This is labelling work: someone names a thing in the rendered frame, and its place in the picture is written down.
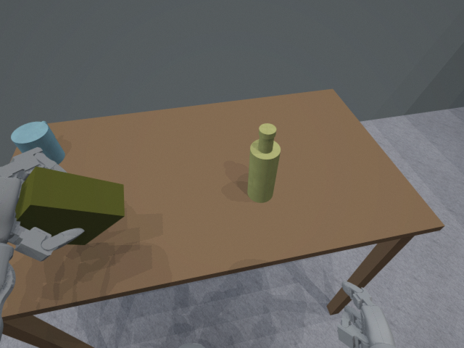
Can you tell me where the sponge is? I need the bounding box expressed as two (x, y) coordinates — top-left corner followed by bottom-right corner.
(15, 166), (125, 245)

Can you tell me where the left robot forearm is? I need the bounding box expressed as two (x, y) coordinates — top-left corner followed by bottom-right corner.
(0, 243), (16, 341)

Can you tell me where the table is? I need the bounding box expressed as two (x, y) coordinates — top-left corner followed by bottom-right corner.
(1, 89), (445, 348)

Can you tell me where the right robot hand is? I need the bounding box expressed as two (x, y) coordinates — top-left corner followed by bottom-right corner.
(337, 281), (396, 348)

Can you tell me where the left robot hand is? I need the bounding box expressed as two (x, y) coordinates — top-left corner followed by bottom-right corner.
(0, 147), (84, 262)

